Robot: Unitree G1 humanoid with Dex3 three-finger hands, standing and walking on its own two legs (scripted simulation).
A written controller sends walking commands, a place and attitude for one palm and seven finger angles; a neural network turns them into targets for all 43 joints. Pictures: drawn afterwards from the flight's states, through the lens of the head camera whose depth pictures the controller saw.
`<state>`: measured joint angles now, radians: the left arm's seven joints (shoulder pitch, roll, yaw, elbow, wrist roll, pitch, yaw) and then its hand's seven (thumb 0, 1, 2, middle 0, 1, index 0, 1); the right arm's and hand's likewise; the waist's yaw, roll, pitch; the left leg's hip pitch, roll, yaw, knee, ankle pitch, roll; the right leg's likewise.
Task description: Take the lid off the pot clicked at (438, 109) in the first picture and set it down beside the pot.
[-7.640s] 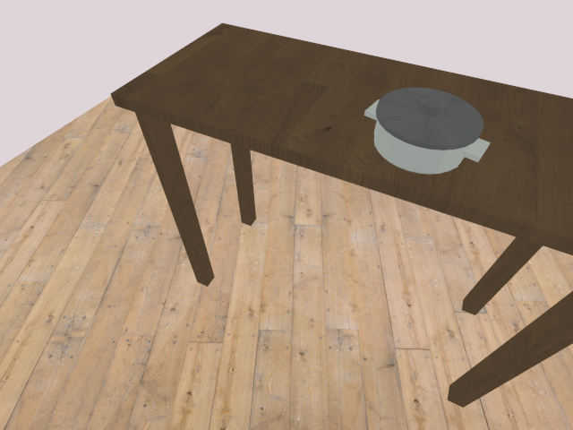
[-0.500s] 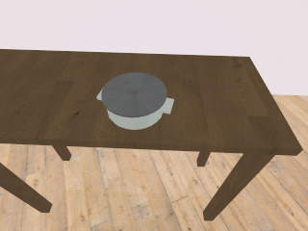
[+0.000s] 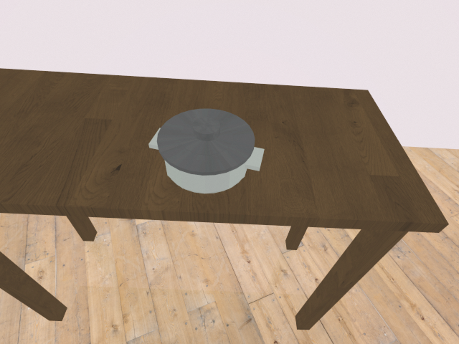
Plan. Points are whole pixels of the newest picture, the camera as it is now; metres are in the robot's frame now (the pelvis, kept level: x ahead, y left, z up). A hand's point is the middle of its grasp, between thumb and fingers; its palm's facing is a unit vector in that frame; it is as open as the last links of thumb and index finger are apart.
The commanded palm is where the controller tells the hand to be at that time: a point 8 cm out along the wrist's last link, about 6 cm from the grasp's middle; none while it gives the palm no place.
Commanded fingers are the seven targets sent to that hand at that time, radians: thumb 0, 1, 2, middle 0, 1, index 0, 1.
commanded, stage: look again from close up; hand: left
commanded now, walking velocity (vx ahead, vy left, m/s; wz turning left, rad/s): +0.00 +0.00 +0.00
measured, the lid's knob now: (206, 128) +0.44 +0.08 +0.16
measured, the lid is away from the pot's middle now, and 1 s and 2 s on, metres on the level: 0.00 0.00 0.00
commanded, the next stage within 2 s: shuffle to correct the standing spot in 0.76 s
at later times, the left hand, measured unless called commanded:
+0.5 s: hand out of the picture -0.04 +0.18 -0.18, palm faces +0.03 -0.99 -0.16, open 7.4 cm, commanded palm none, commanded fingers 0.00 0.90 0.90 -0.20 -0.30 -0.20 -0.30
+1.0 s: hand out of the picture -0.04 +0.17 -0.18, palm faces +0.02 -0.99 -0.15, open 7.4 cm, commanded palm none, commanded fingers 0.00 0.90 0.90 -0.20 -0.30 -0.20 -0.30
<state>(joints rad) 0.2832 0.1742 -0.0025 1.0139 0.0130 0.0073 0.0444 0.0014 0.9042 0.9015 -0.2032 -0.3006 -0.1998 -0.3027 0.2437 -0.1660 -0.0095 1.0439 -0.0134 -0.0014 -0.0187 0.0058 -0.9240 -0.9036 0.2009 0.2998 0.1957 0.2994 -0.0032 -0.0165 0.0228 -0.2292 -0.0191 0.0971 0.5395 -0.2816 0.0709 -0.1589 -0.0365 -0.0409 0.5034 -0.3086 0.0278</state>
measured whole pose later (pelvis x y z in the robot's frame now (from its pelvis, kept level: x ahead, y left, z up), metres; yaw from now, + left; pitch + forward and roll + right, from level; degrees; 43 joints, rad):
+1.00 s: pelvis -0.02 +0.01 +0.01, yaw +0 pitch -1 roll -1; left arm 0.34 0.14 0.00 1.08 0.02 0.01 0.04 0.00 0.90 0.90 -0.20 -0.30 -0.20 -0.30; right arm 0.30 -0.13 -0.02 1.09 -0.01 -0.01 -0.02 0.01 -0.93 -0.90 0.20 0.30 0.20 0.30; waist 0.00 -0.03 0.02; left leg -0.23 -0.04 0.11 0.45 -0.20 0.09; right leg -0.18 -0.05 -0.03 0.45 -0.24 0.04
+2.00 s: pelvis -0.01 -0.02 +0.00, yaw +0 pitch +0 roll -1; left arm 0.28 0.18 0.00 1.00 0.02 0.02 0.04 0.00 0.90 0.90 -0.20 -0.30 -0.20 -0.30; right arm 0.26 -0.19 -0.02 0.97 -0.02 0.01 -0.01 0.00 -0.93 -0.90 0.20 0.30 0.19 0.30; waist -0.01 0.04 0.00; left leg -0.28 -0.03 0.07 0.58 -0.30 0.07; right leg -0.24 -0.01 -0.04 0.58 -0.33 -0.01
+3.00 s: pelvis +0.02 -0.03 +0.00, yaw +0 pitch +0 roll +0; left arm 0.26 0.17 0.00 1.07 0.01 0.00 0.04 0.00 0.91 0.90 -0.20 -0.30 -0.20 -0.30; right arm 0.25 -0.15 0.00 1.10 -0.01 -0.02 -0.03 0.01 -0.93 -0.90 0.20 0.30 0.20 0.30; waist 0.00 -0.03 0.05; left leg -0.17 -0.04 0.06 0.46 -0.28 0.05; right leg -0.13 -0.01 -0.05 0.46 -0.32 0.00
